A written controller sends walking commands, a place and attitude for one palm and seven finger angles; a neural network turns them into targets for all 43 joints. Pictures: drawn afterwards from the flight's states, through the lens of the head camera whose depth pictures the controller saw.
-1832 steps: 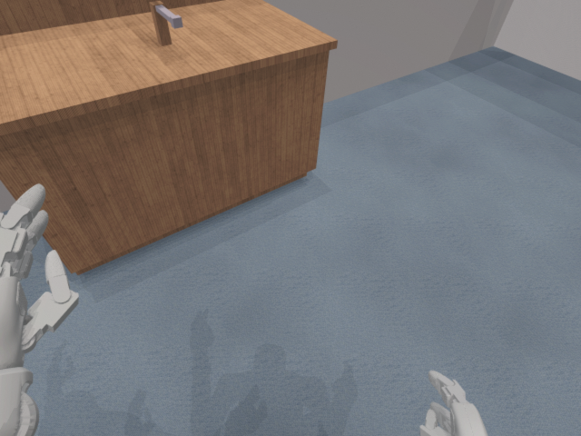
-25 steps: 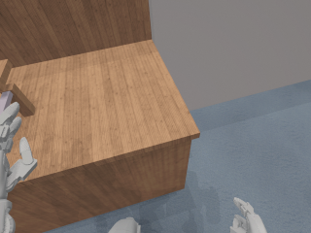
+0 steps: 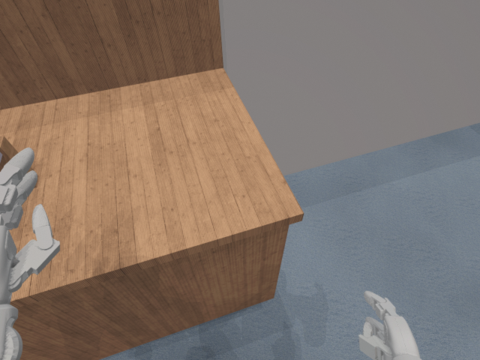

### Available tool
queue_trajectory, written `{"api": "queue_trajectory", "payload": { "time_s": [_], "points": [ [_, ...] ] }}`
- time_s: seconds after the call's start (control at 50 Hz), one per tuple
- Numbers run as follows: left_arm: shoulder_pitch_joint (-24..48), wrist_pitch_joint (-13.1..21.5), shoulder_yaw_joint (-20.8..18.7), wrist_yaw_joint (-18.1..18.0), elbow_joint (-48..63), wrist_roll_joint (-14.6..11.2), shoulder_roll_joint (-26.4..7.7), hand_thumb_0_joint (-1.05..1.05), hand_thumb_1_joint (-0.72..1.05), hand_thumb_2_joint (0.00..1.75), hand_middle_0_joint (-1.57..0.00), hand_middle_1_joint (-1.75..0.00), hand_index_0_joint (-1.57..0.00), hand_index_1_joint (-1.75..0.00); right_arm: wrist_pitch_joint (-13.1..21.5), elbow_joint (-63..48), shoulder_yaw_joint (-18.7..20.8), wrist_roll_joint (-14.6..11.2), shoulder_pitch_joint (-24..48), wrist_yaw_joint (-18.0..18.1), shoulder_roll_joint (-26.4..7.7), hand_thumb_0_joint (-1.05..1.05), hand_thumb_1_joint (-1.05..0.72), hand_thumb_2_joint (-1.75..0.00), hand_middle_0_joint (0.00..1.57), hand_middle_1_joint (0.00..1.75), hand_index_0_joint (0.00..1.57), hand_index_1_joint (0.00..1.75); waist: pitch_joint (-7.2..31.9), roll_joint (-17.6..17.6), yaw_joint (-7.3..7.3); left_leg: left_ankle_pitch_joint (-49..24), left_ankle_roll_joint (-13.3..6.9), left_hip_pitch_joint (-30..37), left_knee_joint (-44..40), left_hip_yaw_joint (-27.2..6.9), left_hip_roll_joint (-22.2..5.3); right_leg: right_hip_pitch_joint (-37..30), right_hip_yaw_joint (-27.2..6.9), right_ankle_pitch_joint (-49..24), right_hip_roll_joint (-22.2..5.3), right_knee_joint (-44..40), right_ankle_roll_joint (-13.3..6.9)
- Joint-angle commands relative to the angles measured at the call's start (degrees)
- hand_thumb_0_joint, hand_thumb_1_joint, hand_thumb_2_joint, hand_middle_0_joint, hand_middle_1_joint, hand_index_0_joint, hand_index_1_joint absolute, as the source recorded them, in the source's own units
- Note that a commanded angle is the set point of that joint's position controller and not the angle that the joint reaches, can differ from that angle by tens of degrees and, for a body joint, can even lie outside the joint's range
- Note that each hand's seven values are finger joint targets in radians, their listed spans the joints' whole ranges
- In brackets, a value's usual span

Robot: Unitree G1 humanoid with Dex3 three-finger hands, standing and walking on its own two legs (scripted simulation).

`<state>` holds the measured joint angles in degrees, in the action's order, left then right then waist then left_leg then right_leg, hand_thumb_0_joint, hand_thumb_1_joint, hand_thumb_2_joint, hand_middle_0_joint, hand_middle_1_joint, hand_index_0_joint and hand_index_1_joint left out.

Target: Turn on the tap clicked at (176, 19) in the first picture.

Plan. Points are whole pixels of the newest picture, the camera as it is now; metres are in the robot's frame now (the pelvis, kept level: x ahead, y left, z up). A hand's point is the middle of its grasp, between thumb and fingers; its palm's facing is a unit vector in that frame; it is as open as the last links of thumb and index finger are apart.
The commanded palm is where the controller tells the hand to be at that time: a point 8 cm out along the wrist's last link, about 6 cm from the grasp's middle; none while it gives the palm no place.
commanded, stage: shuffle to correct the standing spot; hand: left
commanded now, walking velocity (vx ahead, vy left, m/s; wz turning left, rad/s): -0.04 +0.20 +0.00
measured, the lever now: out of the picture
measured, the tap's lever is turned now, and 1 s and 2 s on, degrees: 0 0 0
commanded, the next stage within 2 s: come to a stop and stand still in 0.08 s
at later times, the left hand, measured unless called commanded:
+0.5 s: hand out of the picture +0.16 +0.38 +0.17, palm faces +0.46 -0.85 -0.25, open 7.5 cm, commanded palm +0.09 +0.41 +0.17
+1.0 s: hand out of the picture +0.15 +0.33 +0.15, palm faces +0.38 -0.86 -0.35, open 7.5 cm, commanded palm +0.10 +0.37 +0.17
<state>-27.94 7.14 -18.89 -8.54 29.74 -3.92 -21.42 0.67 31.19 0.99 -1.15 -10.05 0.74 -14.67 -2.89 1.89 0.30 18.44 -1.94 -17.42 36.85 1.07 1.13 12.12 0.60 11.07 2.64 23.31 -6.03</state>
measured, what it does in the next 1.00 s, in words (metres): steps to the left: left foot, then right foot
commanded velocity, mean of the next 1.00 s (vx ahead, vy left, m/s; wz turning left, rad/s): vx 0.05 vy -0.09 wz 0.00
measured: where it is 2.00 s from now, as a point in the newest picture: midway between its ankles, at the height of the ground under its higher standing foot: outside the picture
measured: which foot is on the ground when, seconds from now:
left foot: up 0.00-0.18, down 0.20-1.00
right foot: down 0.00-0.30, up 0.32-0.74, down 0.76-1.00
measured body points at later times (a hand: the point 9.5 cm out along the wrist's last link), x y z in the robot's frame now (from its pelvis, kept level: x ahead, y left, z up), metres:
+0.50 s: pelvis -0.06 +0.13 +0.00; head -0.05 +0.16 +0.45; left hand +0.13 +0.42 +0.18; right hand +0.10 -0.05 -0.08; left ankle -0.04 +0.22 -0.75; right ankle -0.06 +0.01 -0.70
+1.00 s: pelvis -0.07 +0.09 -0.01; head -0.06 +0.09 +0.44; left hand +0.12 +0.37 +0.17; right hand +0.09 -0.16 -0.10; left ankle -0.04 +0.22 -0.75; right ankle -0.07 +0.02 -0.75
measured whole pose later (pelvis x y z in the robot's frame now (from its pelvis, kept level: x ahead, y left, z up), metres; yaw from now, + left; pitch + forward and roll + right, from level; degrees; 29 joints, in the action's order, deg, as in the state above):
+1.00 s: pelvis -0.07 +0.09 -0.01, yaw +0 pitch -1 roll -1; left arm -28.0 4.8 -17.9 -8.8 30.6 -4.5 -19.7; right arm 3.4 36.0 0.2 -0.7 -12.3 2.9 -14.4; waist -1.4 -1.2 0.6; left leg 13.3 1.0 -16.1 30.1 2.2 -4.0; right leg 10.7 4.4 13.8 4.5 24.7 -4.1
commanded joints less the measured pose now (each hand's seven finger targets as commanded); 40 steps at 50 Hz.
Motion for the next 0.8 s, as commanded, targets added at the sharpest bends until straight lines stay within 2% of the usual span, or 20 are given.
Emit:
{"api": "queue_trajectory", "payload": {
  "time_s": [0.0, 0.04, 0.08, 0.14, 0.18, 0.22, 0.24, 0.26, 0.28, 0.3, 0.32, 0.34, 0.38, 0.42, 0.46, 0.54, 0.62, 0.68, 0.72, 0.78],
  "points": [
    [-0.35, 3.75, -10.0, -1.92, 13.79, 0.24, -12.11, 0.0, 0.9, 0.9, -0.2, -0.3, -0.2, -0.3, 2.09, -9.06, 1.49, 0.2, 3.19, 0.52, -3.99, 0.0, -0.9, -0.9, 0.2, 0.3, 0.2, 0.3, 12.38, 3.34, 0.82, 0.6, 0.96, -5.73, 0.64, -1.84, -1.36, -14.29, -16.06, -35.76, -21.19, -1.9, 5.52],
    [-1.67, 3.08, -10.62, -1.79, 11.65, -0.03, -12.46, 0.0, 0.9, 0.9, -0.2, -0.3, -0.2, -0.3, 2.01, -8.71, 1.48, 0.24, 3.37, 0.54, -3.97, 0.0, -0.9, -0.9, 0.2, 0.3, 0.2, 0.3, 12.24, 5.25, 0.54, -0.36, 1.17, -3.0, -1.59, -1.4, -1.83, -11.57, -14.98, -33.38, -21.27, -0.44, 3.77],
    [-2.2, 2.35, -9.53, -1.67, 11.43, 0.11, -11.36, 0.0, 0.9, 0.9, -0.2, -0.3, -0.2, -0.3, 1.99, -8.67, 1.45, 0.22, 2.37, 0.83, -3.69, 0.0, -0.9, -0.9, 0.2, 0.3, 0.2, 0.3, 11.31, 6.5, -0.02, -3.86, 1.44, 1.26, -5.37, -0.7, -1.67, -7.53, -12.42, -25.8, -19.85, -0.9, 3.23],
    [-1.45, 1.81, -9.3, -1.43, 11.08, 0.01, -12.0, 0.0, 0.9, 0.9, -0.2, -0.3, -0.2, -0.3, 2.43, -8.17, 2.23, 0.01, 3.06, 1.45, -4.64, 0.0, -0.9, -0.9, 0.2, 0.3, 0.2, 0.3, 10.6, 4.08, -0.05, -10.21, 0.62, 7.2, -9.31, -0.2, -3.71, -1.79, -9.59, -13.68, -15.96, 0.2, 4.63],
    [-1.17, 2.25, -8.77, -1.22, 12.47, 0.27, -11.39, 0.0, 0.9, 0.9, -0.2, -0.3, -0.2, -0.3, 3.17, -8.86, 2.23, 0.05, 2.37, 1.83, -4.95, 0.0, -0.9, -0.9, 0.2, 0.3, 0.2, 0.3, 8.58, 2.95, 0.31, -9.2, 0.11, 5.45, -9.81, -1.47, -4.88, 0.34, -8.81, -2.99, -13.08, -2.1, 5.5],
    [0.75, 2.53, -7.78, -0.66, 12.44, 0.18, -10.26, 0.0, 0.9, 0.9, -0.2, -0.3, -0.2, -0.3, 4.17, -7.86, 2.14, -0.17, 1.58, 2.38, -4.99, 0.0, -0.9, -0.9, 0.2, 0.3, 0.2, 0.3, 5.88, 3.4, 0.1, -5.94, 0.77, 6.46, -13.59, -3.06, -5.82, 4.24, -7.02, 7.82, -8.32, -3.05, 5.79],
    [1.44, 2.8, -9.23, -0.72, 12.72, 0.0, -11.16, 0.0, 0.9, 0.9, -0.2, -0.3, -0.2, -0.3, 4.74, -6.77, 2.04, -0.29, 1.91, 2.88, -5.15, 0.0, -0.9, -0.9, 0.2, 0.3, 0.2, 0.3, 6.46, 0.35, 0.0, -10.42, -0.05, 8.02, -16.38, -4.2, -7.98, 3.98, -3.1, 2.21, -4.47, 1.73, 6.62],
    [2.34, 2.69, -8.45, -0.79, 11.24, 0.5, -9.88, 0.0, 0.9, 0.9, -0.2, -0.3, -0.2, -0.3, 5.02, -6.13, 0.94, 0.03, 2.06, 3.27, -4.29, 0.0, -0.9, -0.9, 0.2, 0.3, 0.2, 0.3, 7.32, -5.11, 0.12, -13.69, -0.48, 6.36, -19.9, -7.33, -10.2, 2.31, 0.8, 0.37, -2.66, 8.26, 7.41],
    [6.23, 3.07, -8.03, -0.68, 12.57, 0.77, -10.02, 0.0, 0.9, 0.9, -0.2, -0.3, -0.2, -0.3, 5.42, -5.95, 0.26, 0.42, 3.19, 3.4, -3.49, 0.0, -0.9, -0.9, 0.2, 0.3, 0.2, 0.3, 6.66, -10.08, 0.54, -11.62, -0.26, 4.62, -23.56, -10.94, -12.5, 3.46, 1.26, 5.04, -1.84, 12.51, 7.62],
    [10.04, 3.34, -7.23, -0.64, 12.53, 1.18, -9.74, 0.0, 0.9, 0.9, -0.2, -0.3, -0.2, -0.3, 6.03, -5.31, 0.11, 0.74, 4.14, 3.48, -3.32, 0.0, -0.9, -0.9, 0.2, 0.3, 0.2, 0.3, 4.65, -12.19, 0.11, -2.9, -0.1, 1.68, -27.57, -13.35, -14.51, 4.6, 0.58, 9.63, -1.41, 17.56, 7.44],
    [13.68, 3.59, -5.76, -0.68, 12.84, 1.69, -8.77, 0.0, 0.9, 0.9, -0.2, -0.3, -0.2, -0.3, 6.72, -4.78, 0.04, 0.96, 4.54, 3.37, -3.13, 0.0, -0.9, -0.9, 0.2, 0.3, 0.2, 0.3, 2.67, -14.6, -0.32, 6.09, 0.04, 0.52, -30.83, -15.49, -15.79, 7.53, -0.17, 11.56, -1.22, 22.28, 7.04],
    [17.88, 4.06, -4.47, -0.65, 16.38, 2.07, -8.85, 0.0, 0.9, 0.9, -0.2, -0.3, -0.2, -0.3, 7.42, -4.45, -0.25, 0.81, 5.52, 3.09, -2.61, 0.0, -0.9, -0.9, 0.2, 0.3, 0.2, 0.3, 2.43, -16.41, -0.4, 7.94, -0.15, 5.17, -30.96, -16.83, -16.68, 12.53, -0.87, 10.83, -1.79, 25.27, 6.66],
    [16.9, 3.58, -1.55, -0.94, 15.59, 2.41, -6.67, 0.0, 0.9, 0.9, -0.2, -0.3, -0.2, -0.3, 8.17, -4.01, 0.04, 1.12, 4.11, 2.27, -2.45, 0.0, -0.9, -0.9, 0.2, 0.3, 0.2, 0.3, 2.74, -15.23, -0.39, 3.15, -0.23, 10.72, -28.53, -15.74, -16.77, 16.41, -1.55, 9.2, -2.73, 25.56, 5.94],
    [14.22, 2.61, -0.38, -0.89, 16.46, 2.31, -5.81, 0.0, 0.9, 0.9, -0.2, -0.3, -0.2, -0.3, 8.21, -4.16, 0.27, 0.98, 3.59, 1.33, -2.43, 0.0, -0.9, -0.9, 0.2, 0.3, 0.2, 0.3, 5.36, -14.39, -0.12, -4.73, 0.38, 14.81, -26.61, -12.44, -15.48, 15.49, -0.13, 7.71, -1.98, 22.88, 6.04],
    [10.89, 2.37, -1.36, -0.49, 16.91, 1.91, -6.75, 0.0, 0.9, 0.9, -0.2, -0.3, -0.2, -0.3, 7.8, -4.49, 0.05, 1.05, 3.98, 0.87, -2.06, 0.0, -0.9, -0.9, 0.2, 0.3, 0.2, 0.3, 6.62, -14.56, -0.08, -9.57, 1.73, 16.92, -26.17, -11.98, -15.45, 14.68, 0.6, 7.89, -1.12, 19.95, 6.14],
    [4.73, 1.64, -5.77, 0.07, 14.48, 0.78, -10.25, 0.0, 0.9, 0.9, -0.2, -0.3, -0.2, -0.3, 5.68, -5.61, -0.41, 1.21, 4.51, 1.21, -1.64, 0.0, -0.9, -0.9, 0.2, 0.3, 0.2, 0.3, 6.7, -14.43, -0.39, -9.68, 2.27, 16.73, -27.11, -12.21, -16.43, 12.1, 1.33, 8.69, 0.27, 14.25, 6.06],
    [0.94, 1.68, -8.37, 0.41, 12.79, -0.66, -11.29, 0.0, 0.9, 0.9, -0.2, -0.3, -0.2, -0.3, 4.46, -7.04, -0.71, 1.12, 5.34, 1.86, -1.77, 0.0, -0.9, -0.9, 0.2, 0.3, 0.2, 0.3, 7.99, -11.75, -0.13, -9.22, -0.18, 14.11, -24.33, -10.47, -17.85, 6.95, 1.02, 7.66, -0.34, 6.07, 5.56],
    [0.94, 2.37, -8.49, 0.46, 13.11, -0.82, -11.35, 0.0, 0.9, 0.9, -0.2, -0.3, -0.2, -0.3, 4.72, -7.26, -0.83, 0.74, 5.45, 2.01, -2.42, 0.0, -0.9, -0.9, 0.2, 0.3, 0.2, 0.3, 9.16, -9.93, 0.14, -3.65, 0.26, 9.15, -20.96, -6.89, -14.82, -1.78, 1.8, 1.38, -0.16, -3.17, 5.38],
    [2.71, 2.79, -8.59, 0.12, 13.44, -0.44, -11.75, 0.0, 0.9, 0.9, -0.2, -0.3, -0.2, -0.3, 5.15, -7.06, -0.72, 0.87, 5.78, 1.78, -2.85, 0.0, -0.9, -0.9, 0.2, 0.3, 0.2, 0.3, 9.09, -7.37, 0.02, 2.23, 0.78, 1.72, -18.16, -4.0, -11.73, -8.47, -1.43, -0.96, -2.81, -4.93, 4.4],
    [6.75, 2.95, -7.66, -0.21, 14.04, 0.13, -10.88, 0.0, 0.9, 0.9, -0.2, -0.3, -0.2, -0.3, 5.92, -6.35, -0.59, 1.12, 5.67, 1.33, -3.34, 0.0, -0.9, -0.9, 0.2, 0.3, 0.2, 0.3, 8.6, -6.17, 0.08, 3.1, 1.79, 0.66, -14.66, -1.84, -7.56, -5.62, -5.7, 0.01, -6.06, -4.8, 3.0]
  ]
}}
